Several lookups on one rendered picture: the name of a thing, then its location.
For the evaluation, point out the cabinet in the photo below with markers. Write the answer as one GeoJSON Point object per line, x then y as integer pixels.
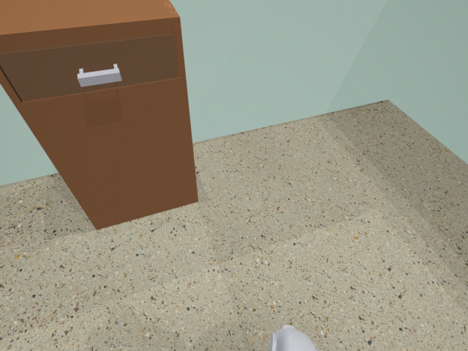
{"type": "Point", "coordinates": [124, 152]}

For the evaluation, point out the handle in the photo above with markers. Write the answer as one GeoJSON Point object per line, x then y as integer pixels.
{"type": "Point", "coordinates": [99, 77]}

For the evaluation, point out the drawer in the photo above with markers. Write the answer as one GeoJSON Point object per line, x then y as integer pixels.
{"type": "Point", "coordinates": [50, 72]}

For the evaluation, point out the robot right thigh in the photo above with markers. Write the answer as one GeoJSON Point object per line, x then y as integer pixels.
{"type": "Point", "coordinates": [288, 339]}

